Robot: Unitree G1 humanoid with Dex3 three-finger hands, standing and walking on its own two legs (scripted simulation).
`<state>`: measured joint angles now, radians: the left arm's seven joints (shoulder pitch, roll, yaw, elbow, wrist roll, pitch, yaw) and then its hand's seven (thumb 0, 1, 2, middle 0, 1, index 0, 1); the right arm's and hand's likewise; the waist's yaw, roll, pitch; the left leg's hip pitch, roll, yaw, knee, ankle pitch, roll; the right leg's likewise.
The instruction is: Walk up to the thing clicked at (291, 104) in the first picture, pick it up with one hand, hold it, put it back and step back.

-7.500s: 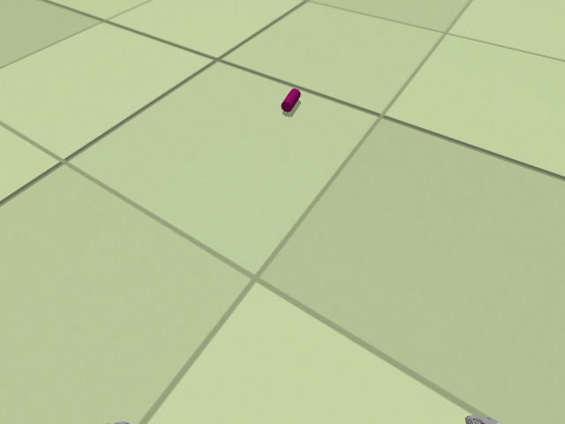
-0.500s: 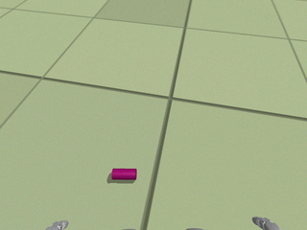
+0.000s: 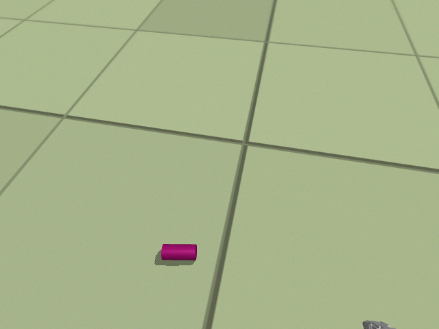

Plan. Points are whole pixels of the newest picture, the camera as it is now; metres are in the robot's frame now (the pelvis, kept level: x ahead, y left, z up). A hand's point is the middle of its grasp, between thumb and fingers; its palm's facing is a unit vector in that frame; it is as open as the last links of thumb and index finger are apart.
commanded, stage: walk up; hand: left
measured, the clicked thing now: (179, 252) +0.49 +0.22 -0.75
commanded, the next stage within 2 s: stand in 0.16 s
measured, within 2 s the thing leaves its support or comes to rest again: neither
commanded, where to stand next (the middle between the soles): +0.09 +0.01 m, yaw -1 degrees
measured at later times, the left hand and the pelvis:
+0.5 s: hand out of the picture +0.10 +0.24 -0.16, palm faces -0.01 -0.95 -0.32, open 7.4 cm; pelvis +0.03 +0.00 +0.00, yaw +0 degrees
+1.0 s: hand out of the picture +0.12 +0.24 -0.16, palm faces +0.00 -0.94 -0.33, open 7.4 cm; pelvis +0.04 -0.01 +0.00, yaw +1 degrees
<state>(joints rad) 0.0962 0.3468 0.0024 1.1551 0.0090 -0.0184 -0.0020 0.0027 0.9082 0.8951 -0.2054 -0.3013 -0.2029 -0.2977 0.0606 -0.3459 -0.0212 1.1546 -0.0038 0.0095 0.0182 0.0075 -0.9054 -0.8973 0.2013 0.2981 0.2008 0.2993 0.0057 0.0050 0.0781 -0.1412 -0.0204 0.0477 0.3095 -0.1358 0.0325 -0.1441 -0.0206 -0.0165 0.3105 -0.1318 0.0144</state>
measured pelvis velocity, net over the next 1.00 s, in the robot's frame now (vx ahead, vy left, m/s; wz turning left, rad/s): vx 0.04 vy -0.01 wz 0.01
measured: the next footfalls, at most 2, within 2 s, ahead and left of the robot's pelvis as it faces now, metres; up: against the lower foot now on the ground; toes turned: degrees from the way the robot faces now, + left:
none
